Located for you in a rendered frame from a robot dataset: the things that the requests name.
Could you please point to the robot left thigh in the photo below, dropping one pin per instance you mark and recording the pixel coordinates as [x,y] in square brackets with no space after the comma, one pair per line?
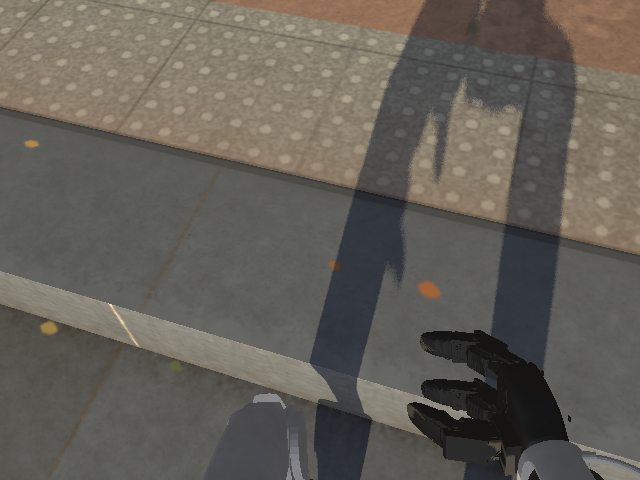
[262,441]

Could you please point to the robot right forearm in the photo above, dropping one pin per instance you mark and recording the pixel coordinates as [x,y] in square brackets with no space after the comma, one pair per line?
[554,460]

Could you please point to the robot right hand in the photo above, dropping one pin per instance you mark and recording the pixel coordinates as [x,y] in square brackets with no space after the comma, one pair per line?
[520,413]

